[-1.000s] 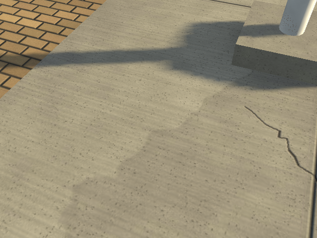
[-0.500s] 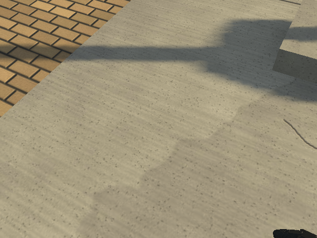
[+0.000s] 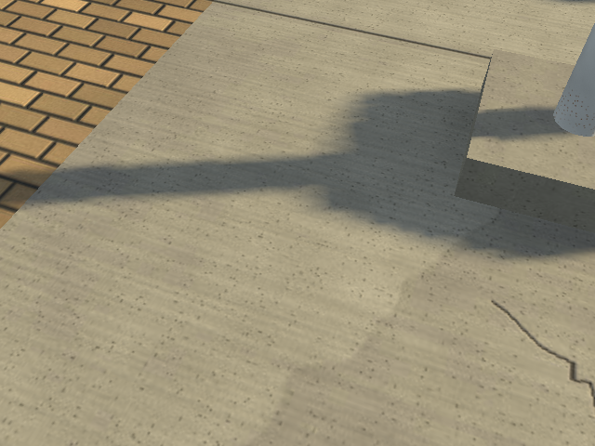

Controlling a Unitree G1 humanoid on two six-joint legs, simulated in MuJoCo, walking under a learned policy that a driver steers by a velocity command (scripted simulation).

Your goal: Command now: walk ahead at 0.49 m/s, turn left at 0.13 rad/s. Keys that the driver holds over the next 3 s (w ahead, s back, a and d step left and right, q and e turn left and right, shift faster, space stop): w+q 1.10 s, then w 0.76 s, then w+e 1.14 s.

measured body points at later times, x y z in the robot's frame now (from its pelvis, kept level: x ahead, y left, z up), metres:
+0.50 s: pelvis +0.28 -0.03 +0.00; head +0.30 -0.02 +0.45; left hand +0.26 +0.26 -0.13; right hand +0.50 -0.26 -0.10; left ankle +0.38 +0.16 -0.68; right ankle +0.26 -0.15 -0.75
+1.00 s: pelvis +0.52 +0.11 +0.00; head +0.54 +0.15 +0.45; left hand +0.57 +0.44 -0.09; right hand +0.72 -0.10 -0.10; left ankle +0.46 +0.16 -0.75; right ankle +0.76 +0.02 -0.68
